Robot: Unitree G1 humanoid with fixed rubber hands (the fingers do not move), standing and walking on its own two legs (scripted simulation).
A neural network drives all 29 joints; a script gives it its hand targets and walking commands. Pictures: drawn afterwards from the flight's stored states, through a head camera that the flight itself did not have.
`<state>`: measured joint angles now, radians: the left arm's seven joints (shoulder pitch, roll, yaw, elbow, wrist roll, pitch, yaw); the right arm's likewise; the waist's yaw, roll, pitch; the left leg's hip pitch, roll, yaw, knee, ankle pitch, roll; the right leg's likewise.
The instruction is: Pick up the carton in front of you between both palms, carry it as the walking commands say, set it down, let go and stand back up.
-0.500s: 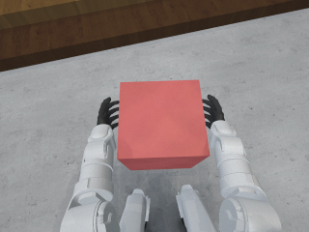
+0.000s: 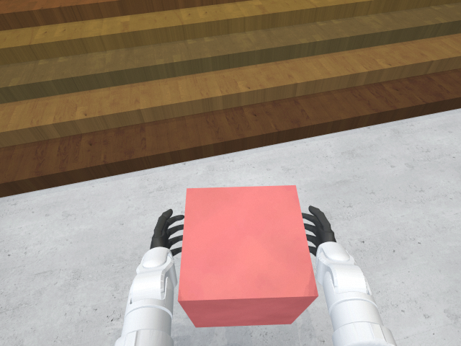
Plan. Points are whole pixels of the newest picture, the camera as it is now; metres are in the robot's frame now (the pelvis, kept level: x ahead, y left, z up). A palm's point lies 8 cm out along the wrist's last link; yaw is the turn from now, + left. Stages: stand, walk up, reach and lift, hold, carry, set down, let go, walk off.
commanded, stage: reach and lift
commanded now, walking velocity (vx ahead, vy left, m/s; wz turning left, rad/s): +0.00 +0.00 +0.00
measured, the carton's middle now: (242, 260) +0.32 +0.00 -0.09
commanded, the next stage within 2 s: hold in 1.18 s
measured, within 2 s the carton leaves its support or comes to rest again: neither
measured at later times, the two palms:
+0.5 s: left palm (151, 244) +0.29 +0.15 +0.06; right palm (337, 236) +0.29 -0.15 +0.05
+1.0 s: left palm (149, 237) +0.30 +0.15 +0.07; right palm (336, 232) +0.30 -0.15 +0.06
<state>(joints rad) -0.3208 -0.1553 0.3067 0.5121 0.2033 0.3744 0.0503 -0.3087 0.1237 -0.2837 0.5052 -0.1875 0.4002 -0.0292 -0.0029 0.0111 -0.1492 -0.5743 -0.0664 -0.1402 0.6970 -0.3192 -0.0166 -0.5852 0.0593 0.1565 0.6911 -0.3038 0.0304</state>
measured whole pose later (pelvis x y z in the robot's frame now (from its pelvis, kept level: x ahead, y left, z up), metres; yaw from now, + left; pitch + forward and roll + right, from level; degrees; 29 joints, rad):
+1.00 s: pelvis +0.00 +0.00 +0.03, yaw +1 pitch -4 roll +0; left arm -0.34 -0.17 0.30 0.35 0.30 0.65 -0.01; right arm -0.30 0.16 -0.27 0.32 -0.29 0.67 0.01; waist 0.00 0.01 -0.01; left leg -0.12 -0.04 -0.15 0.41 -0.21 -0.01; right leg -0.13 0.04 0.14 0.40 -0.20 0.02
